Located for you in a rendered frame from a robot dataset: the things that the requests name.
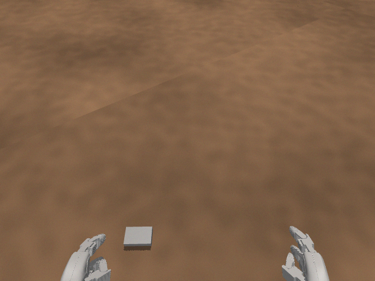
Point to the small box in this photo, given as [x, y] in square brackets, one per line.
[138, 236]

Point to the right robot hand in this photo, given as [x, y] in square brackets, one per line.
[311, 262]

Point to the left robot hand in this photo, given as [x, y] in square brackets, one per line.
[79, 267]

